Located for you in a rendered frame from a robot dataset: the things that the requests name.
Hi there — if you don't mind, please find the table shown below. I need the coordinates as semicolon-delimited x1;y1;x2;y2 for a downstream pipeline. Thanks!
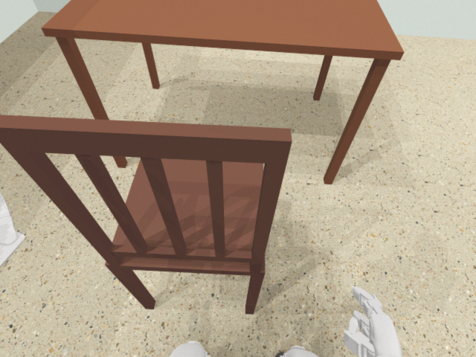
41;0;404;184

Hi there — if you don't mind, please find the right robot shin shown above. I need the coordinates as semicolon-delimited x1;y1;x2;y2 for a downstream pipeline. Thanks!
286;346;305;353

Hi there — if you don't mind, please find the chair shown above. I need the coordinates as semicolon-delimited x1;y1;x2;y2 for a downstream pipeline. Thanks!
0;115;292;315

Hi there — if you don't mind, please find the robot left hand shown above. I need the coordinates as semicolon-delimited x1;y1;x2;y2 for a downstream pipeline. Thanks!
0;193;25;268

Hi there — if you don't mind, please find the robot right hand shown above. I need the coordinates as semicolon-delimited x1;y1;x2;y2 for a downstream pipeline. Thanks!
344;286;402;357

